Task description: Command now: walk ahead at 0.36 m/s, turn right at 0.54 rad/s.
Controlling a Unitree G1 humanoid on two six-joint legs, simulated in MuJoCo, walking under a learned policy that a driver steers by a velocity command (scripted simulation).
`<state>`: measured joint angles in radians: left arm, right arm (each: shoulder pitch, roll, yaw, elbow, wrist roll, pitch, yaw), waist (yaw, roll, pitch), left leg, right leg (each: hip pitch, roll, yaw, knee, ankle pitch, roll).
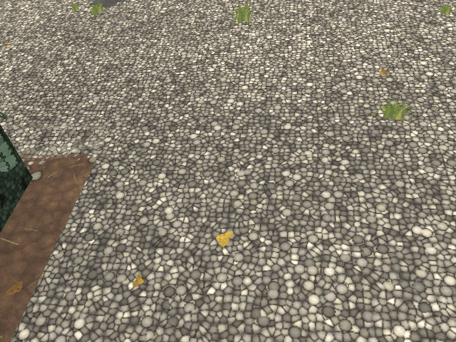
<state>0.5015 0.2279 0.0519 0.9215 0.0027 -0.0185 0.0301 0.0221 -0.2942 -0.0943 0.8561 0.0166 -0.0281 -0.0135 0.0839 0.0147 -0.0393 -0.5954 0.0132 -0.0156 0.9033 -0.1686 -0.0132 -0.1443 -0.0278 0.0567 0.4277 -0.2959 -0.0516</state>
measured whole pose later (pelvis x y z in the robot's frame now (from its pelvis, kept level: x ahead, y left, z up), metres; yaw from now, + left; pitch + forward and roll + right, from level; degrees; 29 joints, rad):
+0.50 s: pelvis +0.22 +0.04 -0.01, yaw -11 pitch +2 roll +2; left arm 0.33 0.28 0.07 0.83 -0.03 -0.07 0.02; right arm 0.21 -0.26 -0.07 0.92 0.00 -0.10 0.03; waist 0.00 -0.04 0.01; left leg -0.20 -0.04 0.02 0.36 -0.20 0.03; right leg -0.47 -0.04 0.07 1.13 -0.35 -0.04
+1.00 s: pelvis +0.41 -0.03 -0.02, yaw -12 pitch +1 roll +0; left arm 0.12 0.22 0.03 0.81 0.03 -0.03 -0.01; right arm 0.16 -0.28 -0.04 0.94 0.00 0.02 -0.03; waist 0.00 0.03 0.06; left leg -0.40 0.07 -0.03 0.78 -0.40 -0.05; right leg -0.37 0.04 -0.03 0.45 -0.10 -0.05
